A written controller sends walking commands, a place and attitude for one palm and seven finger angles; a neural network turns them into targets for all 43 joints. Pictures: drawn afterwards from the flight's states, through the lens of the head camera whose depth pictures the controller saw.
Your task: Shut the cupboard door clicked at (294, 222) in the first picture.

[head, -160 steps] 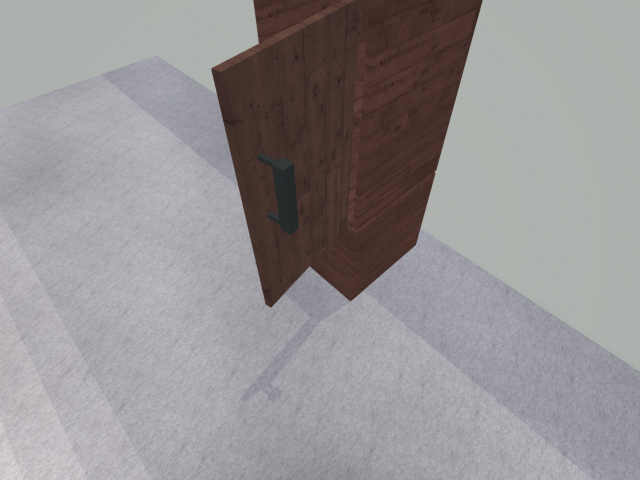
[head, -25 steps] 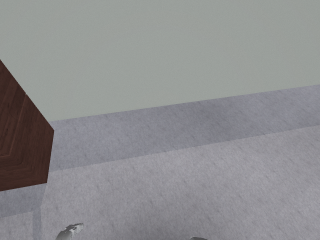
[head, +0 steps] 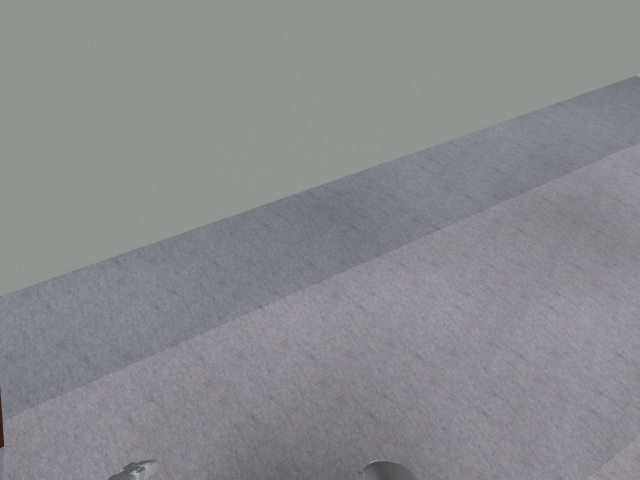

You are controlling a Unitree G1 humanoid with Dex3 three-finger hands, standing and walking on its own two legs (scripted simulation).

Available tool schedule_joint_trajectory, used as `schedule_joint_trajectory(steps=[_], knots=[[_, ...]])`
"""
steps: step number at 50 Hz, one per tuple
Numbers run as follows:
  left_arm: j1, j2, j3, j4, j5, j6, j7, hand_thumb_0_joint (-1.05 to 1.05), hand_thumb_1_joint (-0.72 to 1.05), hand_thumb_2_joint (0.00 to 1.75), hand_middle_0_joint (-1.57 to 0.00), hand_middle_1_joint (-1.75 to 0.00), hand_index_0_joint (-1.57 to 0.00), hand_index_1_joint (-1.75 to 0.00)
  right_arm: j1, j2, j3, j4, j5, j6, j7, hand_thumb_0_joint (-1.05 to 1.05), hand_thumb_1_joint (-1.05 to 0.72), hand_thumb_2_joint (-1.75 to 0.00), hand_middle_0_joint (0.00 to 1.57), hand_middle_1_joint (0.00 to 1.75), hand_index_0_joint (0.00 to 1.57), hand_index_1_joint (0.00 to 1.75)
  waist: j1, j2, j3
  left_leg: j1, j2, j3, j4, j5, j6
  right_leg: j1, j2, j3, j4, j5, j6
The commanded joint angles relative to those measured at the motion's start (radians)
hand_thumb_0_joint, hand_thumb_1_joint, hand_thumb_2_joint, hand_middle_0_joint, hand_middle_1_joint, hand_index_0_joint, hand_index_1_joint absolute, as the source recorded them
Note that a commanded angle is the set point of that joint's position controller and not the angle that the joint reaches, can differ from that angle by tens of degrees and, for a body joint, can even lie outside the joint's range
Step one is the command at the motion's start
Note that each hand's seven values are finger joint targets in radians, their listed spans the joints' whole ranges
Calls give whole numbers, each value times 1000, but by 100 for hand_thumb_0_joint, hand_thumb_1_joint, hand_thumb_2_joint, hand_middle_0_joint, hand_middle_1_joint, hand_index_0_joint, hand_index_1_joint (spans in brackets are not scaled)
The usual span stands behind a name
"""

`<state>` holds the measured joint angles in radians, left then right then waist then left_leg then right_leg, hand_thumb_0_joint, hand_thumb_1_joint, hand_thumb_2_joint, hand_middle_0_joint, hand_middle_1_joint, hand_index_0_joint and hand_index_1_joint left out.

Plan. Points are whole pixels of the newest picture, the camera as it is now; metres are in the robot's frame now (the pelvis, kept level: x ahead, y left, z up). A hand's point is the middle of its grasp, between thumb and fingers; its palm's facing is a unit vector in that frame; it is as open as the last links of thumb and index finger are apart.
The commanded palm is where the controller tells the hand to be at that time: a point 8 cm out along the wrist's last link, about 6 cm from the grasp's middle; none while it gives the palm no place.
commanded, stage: walk around to get in front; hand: left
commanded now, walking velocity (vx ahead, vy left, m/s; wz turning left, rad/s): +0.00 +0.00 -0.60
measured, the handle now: out of the picture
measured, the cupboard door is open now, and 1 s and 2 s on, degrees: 100 100 100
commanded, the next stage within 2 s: walk to a spot facing it in 1.74 s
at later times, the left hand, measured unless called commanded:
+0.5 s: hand (222, 444) +0.17 +0.15 -0.18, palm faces -0.26 -0.94 -0.21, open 7.4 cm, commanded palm none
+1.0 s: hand (345, 350) +0.33 -0.02 -0.16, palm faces -0.58 -0.79 -0.22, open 7.4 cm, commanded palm none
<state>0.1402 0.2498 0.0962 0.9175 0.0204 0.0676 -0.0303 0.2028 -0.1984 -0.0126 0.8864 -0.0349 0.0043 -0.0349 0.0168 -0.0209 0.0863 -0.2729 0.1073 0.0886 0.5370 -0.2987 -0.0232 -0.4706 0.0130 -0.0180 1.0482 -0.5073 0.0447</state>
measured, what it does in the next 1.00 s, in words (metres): walks ahead, turning right: right foot, then left foot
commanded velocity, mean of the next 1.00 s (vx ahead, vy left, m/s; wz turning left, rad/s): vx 0.19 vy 0.00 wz -0.57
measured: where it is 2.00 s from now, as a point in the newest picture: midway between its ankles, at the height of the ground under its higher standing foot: (460, 390)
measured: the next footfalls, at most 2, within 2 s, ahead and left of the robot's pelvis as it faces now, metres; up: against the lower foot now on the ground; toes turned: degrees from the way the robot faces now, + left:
right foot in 0.14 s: +0.03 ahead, -0.15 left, +0.00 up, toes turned -10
left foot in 0.46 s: +0.12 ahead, +0.08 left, +0.00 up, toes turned -14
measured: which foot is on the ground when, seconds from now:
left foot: down 0.00-0.14, up 0.16-0.44, down 0.46-0.82, up 0.84-1.00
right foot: up 0.00-0.12, down 0.14-0.46, up 0.48-0.80, down 0.82-1.00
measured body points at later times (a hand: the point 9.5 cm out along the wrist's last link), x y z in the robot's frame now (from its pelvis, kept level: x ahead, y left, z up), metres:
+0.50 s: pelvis +0.04 -0.02 -0.01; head +0.10 -0.02 +0.44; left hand +0.19 +0.20 -0.16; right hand +0.05 -0.30 -0.14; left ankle +0.08 +0.09 -0.74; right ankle -0.01 -0.14 -0.72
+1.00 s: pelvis +0.14 -0.13 +0.00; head +0.18 -0.16 +0.44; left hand +0.36 +0.02 -0.14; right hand +0.00 -0.36 -0.15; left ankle +0.21 +0.00 -0.67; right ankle +0.07 -0.20 -0.74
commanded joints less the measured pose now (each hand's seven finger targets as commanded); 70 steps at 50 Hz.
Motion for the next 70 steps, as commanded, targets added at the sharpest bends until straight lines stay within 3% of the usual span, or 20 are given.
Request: schedule_joint_trajectory(steps=[1,5,7,8,20,21,23,24,30,37,39,40,41,42,46,57,59,60,65,70], knots=[[-54,37,-2,-100,-2,-28,-16,0,90,90,-20,-30,-20,-30,93,-228,-75,-30,-3,-10,-12,0,-90,-90,20,30,20,30,-60,245,-148,206,217,-41,-103,641,121,27,-14,-74,-197,29,-6],[40,74,4,-80,-1,-40,-12,0,90,90,-20,-30,-20,-30,63,-246,-88,-32,9,2,1,0,-90,-90,20,30,20,30,-11,206,-148,94,205,24,31,459,48,285,2,-103,-553,284,-42],[164,260,45,-43,13,-50,16,0,90,90,-20,-30,-20,-30,-17,-126,-64,-103,27,7,10,0,-90,-90,20,30,20,30,64,-284,-153,-321,-11,124,407,-316,-64,546,-388,405,-698,779,-207],[206,290,41,-38,-5,-47,25,0,90,90,-20,-30,-20,-30,-40,-153,-55,-114,29,20,1,0,-90,-90,20,30,20,30,100,-240,-154,-317,-9,-27,547,-380,-52,453,-436,435,-707,773,-287],[0,180,25,-73,2,-40,39,0,90,90,-20,-30,-20,-30,33,-115,-57,-48,35,10,-1,0,-90,-90,20,30,20,30,-41,-128,-152,-22,-75,-44,76,-20,-48,245,-188,336,-599,660,-193],[-18,163,23,-81,-4,-39,37,0,90,90,-20,-30,-20,-30,89,-127,-58,-32,32,1,-4,0,-90,-90,20,30,20,30,-69,-102,-172,103,-59,-43,-51,65,-41,169,-158,316,-571,542,-153],[2,60,1,-124,-14,-31,14,0,90,90,-20,-30,-20,-30,175,-305,-85,-26,-4,-17,-10,0,-90,-90,20,30,20,30,-93,368,-172,275,365,-510,-320,-113,135,-147,76,49,-181,-125,-32],[-53,98,10,-148,-1,-39,0,0,90,90,-20,-30,-20,-30,177,-326,-85,-37,-6,-16,-10,0,-90,-90,20,30,20,30,-108,265,-116,161,451,-590,-364,-263,216,-175,-1,80,-7,-127,-33],[-92,27,-3,-107,7,-51,-44,0,90,90,-20,-30,-20,-30,156,-196,-53,-14,-5,-49,-4,0,-90,-90,20,30,20,30,-62,213,-77,236,222,-93,-262,239,105,-176,-71,-34,-17,128,-11],[-155,25,-14,-111,8,-55,-52,0,90,90,-20,-30,-20,-30,191,-220,-67,22,-9,-44,14,0,-90,-90,20,30,20,30,-76,233,-48,160,255,51,-225,175,86,43,-41,-139,-351,135,-38],[-22,54,0,-64,10,-66,-46,0,90,90,-20,-30,-20,-30,157,-229,-68,20,-2,-41,16,0,-90,-90,20,30,20,30,3,161,-97,70,214,115,-17,248,47,300,10,-173,-493,201,-71],[159,134,19,-11,12,-78,-34,0,90,90,-20,-30,-20,-30,113,-201,-62,-2,11,-45,27,0,-90,-90,20,30,20,30,96,22,-173,-125,155,192,237,267,5,602,-67,-43,-577,157,-132],[340,284,58,35,11,-91,-12,0,90,90,-20,-30,-20,-30,28,-116,-36,-71,31,-48,37,0,-90,-90,20,30,20,30,176,-323,-248,-475,-7,192,593,-310,-54,822,-391,470,-709,188,-264],[352,313,59,43,-16,-86,3,0,90,90,-20,-30,-20,-30,-62,-148,-45,-105,24,-45,29,0,-90,-90,20,30,20,30,178,-231,-190,-565,10,-19,722,-355,-45,719,-457,584,-786,255,-318],[66,146,13,-32,0,-103,25,0,90,90,-20,-30,-20,-30,-14,-130,-55,-27,9,-32,35,0,-90,-90,20,30,20,30,1,-129,-83,-354,70,-58,575,-90,-61,319,-286,267,-802,292,-248],[72,121,16,15,-5,-119,11,0,90,90,-20,-30,-20,-30,85,-140,-65,7,11,-74,31,0,-90,-90,20,30,20,30,-91,-23,-92,167,-37,7,-60,111,-22,157,-142,172,-580,406,-165],[94,21,-9,-28,-14,-117,-3,0,90,90,-20,-30,-20,-30,350,-320,-101,60,-19,-79,11,0,-90,-90,20,30,20,30,-178,384,-234,454,404,-571,-276,-154,165,-174,60,-20,35,-92,-73],[37,45,-10,-43,1,-119,0,0,90,90,-20,-30,-20,-30,317,-287,-90,54,-12,-68,11,0,-90,-90,20,30,20,30,-162,281,-169,356,444,-629,-305,-235,210,-240,-14,62,191,-76,-86],[43,-16,-11,-4,14,-94,-28,0,90,90,-20,-30,-20,-30,148,-133,-49,41,-1,-99,5,0,-90,-90,20,30,20,30,-40,188,-69,174,257,-139,-311,200,105,-203,-117,21,156,215,-44],[-55,-46,-31,-26,14,-86,-32,0,90,90,-20,-30,-20,-30,222,-128,-54,95,-3,-90,16,0,-90,-90,20,30,20,30,-66,166,-62,195,211,56,-296,371,95,-108,-96,-81,-193,276,-47]])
